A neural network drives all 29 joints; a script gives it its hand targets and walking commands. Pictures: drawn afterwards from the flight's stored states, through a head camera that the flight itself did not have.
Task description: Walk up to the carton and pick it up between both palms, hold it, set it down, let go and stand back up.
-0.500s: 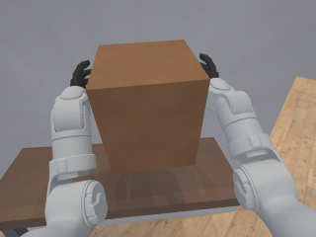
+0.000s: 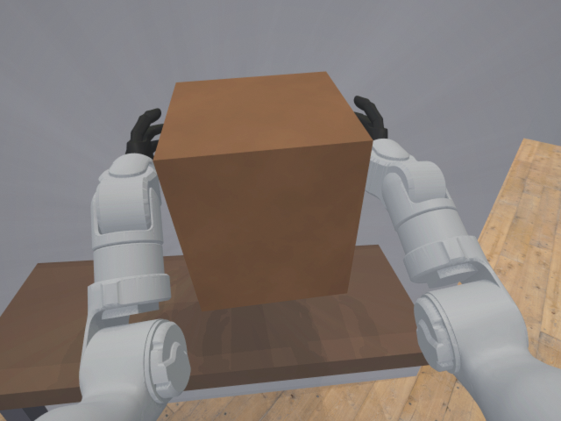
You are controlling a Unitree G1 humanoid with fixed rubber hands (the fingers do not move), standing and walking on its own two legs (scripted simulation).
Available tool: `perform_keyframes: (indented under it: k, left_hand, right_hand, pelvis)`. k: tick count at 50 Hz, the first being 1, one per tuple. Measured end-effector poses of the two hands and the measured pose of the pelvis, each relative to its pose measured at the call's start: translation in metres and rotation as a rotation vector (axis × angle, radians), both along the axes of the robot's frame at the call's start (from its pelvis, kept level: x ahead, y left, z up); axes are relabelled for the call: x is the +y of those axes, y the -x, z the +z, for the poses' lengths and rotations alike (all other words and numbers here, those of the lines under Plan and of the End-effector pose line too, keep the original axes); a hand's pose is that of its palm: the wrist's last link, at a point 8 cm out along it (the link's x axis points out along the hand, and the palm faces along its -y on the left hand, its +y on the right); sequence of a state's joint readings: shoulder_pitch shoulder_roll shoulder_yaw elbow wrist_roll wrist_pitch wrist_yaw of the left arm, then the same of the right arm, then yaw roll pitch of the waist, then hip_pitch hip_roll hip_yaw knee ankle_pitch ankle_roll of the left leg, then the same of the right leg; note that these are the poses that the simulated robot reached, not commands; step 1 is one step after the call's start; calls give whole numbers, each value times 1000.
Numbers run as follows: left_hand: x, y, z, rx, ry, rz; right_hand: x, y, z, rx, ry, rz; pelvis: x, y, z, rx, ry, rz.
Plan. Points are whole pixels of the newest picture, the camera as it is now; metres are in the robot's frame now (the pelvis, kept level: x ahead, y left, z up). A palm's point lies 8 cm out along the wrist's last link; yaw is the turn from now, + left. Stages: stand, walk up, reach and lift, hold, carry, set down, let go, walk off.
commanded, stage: hold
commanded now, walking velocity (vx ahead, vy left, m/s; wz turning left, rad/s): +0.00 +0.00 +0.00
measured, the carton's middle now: (264, 191) +0.36 -0.01 +0.24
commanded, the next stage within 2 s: none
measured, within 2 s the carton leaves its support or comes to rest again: neither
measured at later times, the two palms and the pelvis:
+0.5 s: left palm (141, 163) +0.37 +0.15 +0.28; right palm (370, 148) +0.36 -0.15 +0.30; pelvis +0.00 +0.00 +0.00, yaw +0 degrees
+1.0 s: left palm (140, 163) +0.37 +0.15 +0.28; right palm (370, 148) +0.36 -0.15 +0.30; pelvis +0.00 +0.00 +0.00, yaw +0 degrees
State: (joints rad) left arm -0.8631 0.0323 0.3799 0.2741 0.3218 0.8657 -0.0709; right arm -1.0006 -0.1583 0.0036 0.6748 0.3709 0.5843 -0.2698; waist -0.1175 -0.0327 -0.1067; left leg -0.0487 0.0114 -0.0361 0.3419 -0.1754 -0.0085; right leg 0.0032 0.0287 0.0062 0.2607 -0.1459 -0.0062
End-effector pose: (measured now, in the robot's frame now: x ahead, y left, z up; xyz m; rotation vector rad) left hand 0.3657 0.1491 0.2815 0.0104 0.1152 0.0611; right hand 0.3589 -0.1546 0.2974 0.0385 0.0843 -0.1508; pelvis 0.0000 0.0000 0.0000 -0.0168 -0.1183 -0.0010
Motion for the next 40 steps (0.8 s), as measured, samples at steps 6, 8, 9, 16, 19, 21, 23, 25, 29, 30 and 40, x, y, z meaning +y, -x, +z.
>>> perform_keyframes:
  k: [6, 8, 9, 16, 19, 21, 23, 25, 29, 30, 40]
  left_hand:
    - [0, 1, 3, -1, -3, 4]
    - [0, 1, 3, 2, -5, 6]
    - [0, 1, 3, 4, -6, 6]
    - [0, -1, 5, 1, -9, 9]
    - [0, -1, 5, 1, -2, 8]
    - [1, -1, 4, 5, 0, 7]
    - [1, -1, 3, 4, 1, 6]
    - [1, -1, 3, 1, 0, 5]
    - [0, -1, 3, -3, -1, 4]
    - [-1, -1, 3, 0, -2, 3]
    - [-2, 0, 3, 0, -4, 4]
  right_hand:
    - [0, 0, 1, -1, -10, 3]
    - [0, 0, 2, 2, -9, 4]
    - [0, 0, 1, 5, -9, 5]
    - [0, -3, 2, 2, 6, 9]
    - [0, -3, 2, 3, 7, 8]
    - [1, -3, 2, 6, 9, 8]
    - [1, -3, 2, 6, 10, 7]
    - [1, -3, 2, 3, 7, 6]
    - [0, -2, 3, -1, -1, 4]
    - [-1, -1, 2, 1, -2, 3]
    - [-2, -1, 1, 2, -1, 3]
  pelvis:
    - [0, 1, 0, 1, -1, -3]
    - [-1, 1, 0, 1, -2, -2]
    - [-1, 1, 0, 2, -2, -1]
    - [-3, 1, 0, 11, -2, 2]
    - [-3, 1, 0, 7, -2, 4]
    - [-4, 1, 0, 7, -2, 5]
    - [-4, 0, 0, 8, -2, 5]
    - [-3, 0, 0, 8, -1, 6]
    - [-3, 0, 0, 4, -1, 6]
    - [-3, 0, 0, 2, -1, 6]
    - [-2, 1, 0, 4, -1, 1]
